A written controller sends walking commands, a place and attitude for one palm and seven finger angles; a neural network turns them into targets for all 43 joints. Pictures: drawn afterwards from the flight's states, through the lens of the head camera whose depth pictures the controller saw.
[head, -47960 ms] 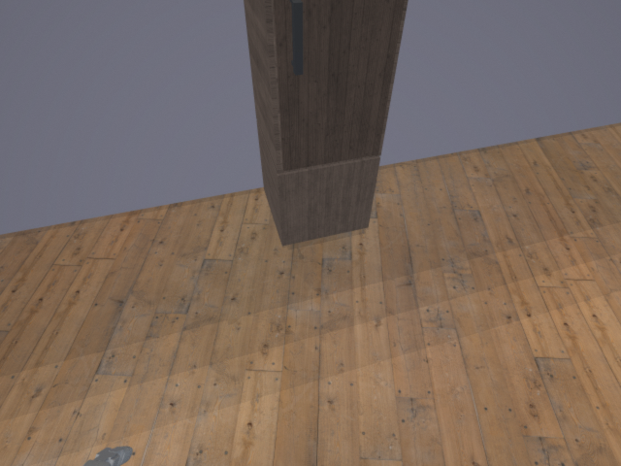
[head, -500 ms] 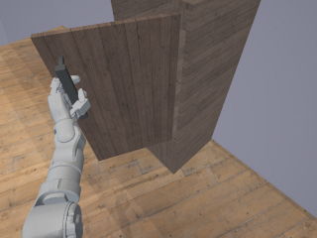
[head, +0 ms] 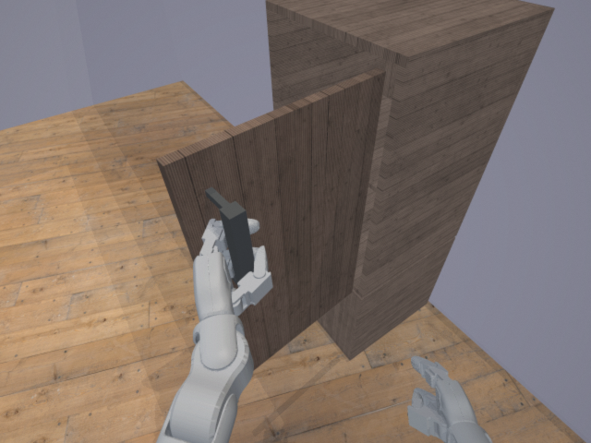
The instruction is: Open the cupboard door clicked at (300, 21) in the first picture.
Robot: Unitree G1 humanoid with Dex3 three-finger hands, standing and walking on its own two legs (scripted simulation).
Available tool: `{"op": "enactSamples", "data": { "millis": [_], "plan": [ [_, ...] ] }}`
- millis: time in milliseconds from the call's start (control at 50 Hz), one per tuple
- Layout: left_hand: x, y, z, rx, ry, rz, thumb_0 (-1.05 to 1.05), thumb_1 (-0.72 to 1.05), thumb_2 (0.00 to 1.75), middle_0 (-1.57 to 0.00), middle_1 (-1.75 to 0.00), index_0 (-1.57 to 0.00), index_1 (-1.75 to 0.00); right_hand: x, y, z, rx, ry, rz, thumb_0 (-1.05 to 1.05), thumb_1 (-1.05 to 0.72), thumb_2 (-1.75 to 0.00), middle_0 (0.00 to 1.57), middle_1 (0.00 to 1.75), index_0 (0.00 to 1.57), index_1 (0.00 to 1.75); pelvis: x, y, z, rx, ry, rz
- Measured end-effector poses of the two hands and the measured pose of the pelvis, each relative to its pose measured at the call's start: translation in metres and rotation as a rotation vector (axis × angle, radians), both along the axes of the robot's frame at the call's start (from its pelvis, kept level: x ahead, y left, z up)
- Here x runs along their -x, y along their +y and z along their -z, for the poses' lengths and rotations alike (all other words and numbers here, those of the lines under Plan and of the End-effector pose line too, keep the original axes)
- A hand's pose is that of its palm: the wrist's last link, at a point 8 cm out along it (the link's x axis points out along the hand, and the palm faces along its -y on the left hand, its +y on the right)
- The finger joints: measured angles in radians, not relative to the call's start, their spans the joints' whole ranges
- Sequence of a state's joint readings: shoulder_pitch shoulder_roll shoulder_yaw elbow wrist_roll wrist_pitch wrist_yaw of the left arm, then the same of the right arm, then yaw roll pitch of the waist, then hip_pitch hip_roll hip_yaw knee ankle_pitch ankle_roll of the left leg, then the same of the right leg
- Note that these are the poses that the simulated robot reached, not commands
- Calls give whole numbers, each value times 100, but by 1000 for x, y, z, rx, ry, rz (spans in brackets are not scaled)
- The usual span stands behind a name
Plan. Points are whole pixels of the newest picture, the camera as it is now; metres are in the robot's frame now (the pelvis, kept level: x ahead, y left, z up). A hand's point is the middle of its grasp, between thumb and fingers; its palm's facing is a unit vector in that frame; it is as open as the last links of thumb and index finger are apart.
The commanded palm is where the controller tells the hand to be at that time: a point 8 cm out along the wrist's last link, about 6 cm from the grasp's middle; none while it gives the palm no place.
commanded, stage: open thumb and fingers to let go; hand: left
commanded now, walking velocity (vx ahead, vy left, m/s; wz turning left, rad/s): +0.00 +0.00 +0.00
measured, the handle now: (233, 248) +0.34 +0.11 +0.12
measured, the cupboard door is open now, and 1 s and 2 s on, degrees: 95 96 98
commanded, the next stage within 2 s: slide the hand sideways off the handle in 0.84 s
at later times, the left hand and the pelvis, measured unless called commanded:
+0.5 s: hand (266, 271) +0.30 +0.06 +0.12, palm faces +0.32 -0.95 +0.01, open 11.8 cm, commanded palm +0.26 +0.11 +0.11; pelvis -0.03 -0.02 +0.00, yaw +1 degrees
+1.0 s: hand (265, 276) +0.30 +0.06 +0.11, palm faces +0.24 -0.97 -0.02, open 15.0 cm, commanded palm +0.25 +0.11 +0.11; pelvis -0.03 +0.00 +0.00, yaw +1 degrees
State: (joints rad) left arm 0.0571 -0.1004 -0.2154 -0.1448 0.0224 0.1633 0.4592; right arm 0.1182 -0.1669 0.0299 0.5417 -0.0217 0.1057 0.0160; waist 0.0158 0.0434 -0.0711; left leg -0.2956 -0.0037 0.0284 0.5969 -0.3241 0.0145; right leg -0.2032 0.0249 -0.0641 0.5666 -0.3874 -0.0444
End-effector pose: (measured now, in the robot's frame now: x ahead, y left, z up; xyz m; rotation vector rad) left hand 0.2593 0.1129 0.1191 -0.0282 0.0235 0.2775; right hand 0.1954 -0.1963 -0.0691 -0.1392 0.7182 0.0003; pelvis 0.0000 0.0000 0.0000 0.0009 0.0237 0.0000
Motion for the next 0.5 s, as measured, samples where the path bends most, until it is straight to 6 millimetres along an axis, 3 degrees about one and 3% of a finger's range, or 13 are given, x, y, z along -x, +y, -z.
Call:
{"op": "enactSamples", "data": {
  "millis": [240, 380, 500],
  "plan": [
    [-5, -4, 3, -47, 22, -58, 0, 54, 74, -36, -132, -36, -132, 52, -18, 33, 31, 165, 20, 2, -90, -90, 20, 30, 20, 29, 18, -14, 1, -6, -17, -20],
    [-6, -5, 3, -26, 10, -49, 1, 19, 59, -34, -128, -35, -128, 77, -38, 36, 59, 184, 63, 2, -90, -90, 20, 30, 20, 29, 27, -19, 0, -8, -23, -13],
    [-3, -6, 1, -22, -14, -53, 0, -17, 44, -32, -124, -33, -124, 84, -49, 33, 77, 164, 81, 2, -90, -90, 20, 30, 20, 29, 32, -21, -1, -6, -31, -11]
  ]
}}
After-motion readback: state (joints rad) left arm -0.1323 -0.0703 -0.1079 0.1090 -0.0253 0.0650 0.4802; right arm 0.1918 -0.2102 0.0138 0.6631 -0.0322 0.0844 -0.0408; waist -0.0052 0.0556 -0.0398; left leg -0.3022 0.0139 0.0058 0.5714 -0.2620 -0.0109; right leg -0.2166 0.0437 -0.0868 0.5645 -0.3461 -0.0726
